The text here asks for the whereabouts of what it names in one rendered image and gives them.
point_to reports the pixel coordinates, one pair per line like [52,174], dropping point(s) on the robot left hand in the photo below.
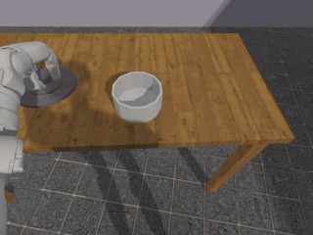
[37,52]

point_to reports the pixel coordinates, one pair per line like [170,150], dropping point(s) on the knob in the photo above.
[44,76]

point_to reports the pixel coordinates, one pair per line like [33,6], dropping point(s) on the table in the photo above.
[212,95]

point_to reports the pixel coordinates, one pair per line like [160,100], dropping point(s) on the lid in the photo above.
[55,92]

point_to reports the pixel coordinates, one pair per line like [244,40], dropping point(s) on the pot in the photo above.
[137,96]

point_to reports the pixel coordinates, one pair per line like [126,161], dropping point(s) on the robot left forearm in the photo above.
[14,64]

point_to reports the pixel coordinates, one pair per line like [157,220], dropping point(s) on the left robot upper arm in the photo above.
[11,168]

